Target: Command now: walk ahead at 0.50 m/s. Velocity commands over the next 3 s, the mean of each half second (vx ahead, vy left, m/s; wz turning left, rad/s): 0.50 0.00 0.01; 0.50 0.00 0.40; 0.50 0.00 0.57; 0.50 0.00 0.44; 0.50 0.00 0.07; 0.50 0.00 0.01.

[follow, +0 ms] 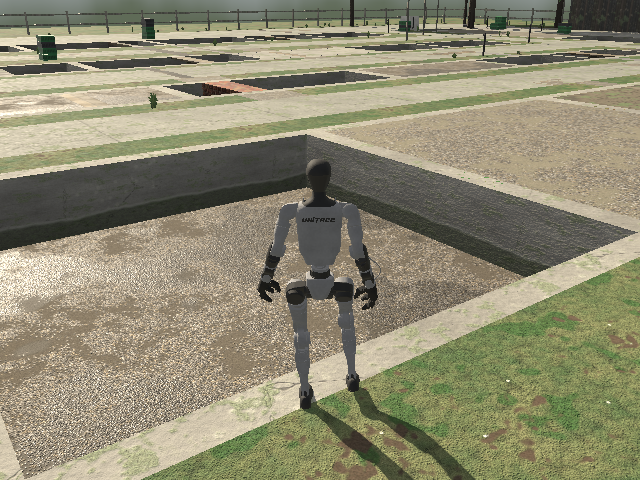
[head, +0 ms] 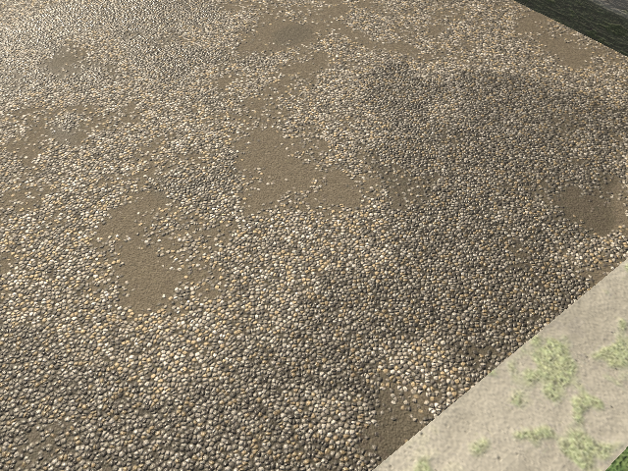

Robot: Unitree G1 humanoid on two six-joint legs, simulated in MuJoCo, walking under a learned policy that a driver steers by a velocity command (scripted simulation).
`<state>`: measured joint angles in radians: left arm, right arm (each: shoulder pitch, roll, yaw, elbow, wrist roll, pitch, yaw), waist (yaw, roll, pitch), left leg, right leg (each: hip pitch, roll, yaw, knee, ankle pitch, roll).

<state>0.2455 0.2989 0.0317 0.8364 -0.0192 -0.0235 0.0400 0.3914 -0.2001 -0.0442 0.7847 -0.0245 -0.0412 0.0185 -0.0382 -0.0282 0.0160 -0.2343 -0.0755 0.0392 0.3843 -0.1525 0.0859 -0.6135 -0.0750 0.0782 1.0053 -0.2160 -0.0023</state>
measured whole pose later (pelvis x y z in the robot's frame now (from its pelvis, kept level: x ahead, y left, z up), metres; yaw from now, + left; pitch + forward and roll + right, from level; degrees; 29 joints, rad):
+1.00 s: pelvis +0.17 -0.10 -0.02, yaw +14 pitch +0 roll +1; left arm 0.01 0.25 0.01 0.57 0.02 0.08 0.05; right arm 0.19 -0.24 -0.01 0.60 0.00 0.07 0.01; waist -0.04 -0.03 0.01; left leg -0.32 -0.12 -0.18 0.63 -0.30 0.02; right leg -0.40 -0.01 0.05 0.60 -0.22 0.04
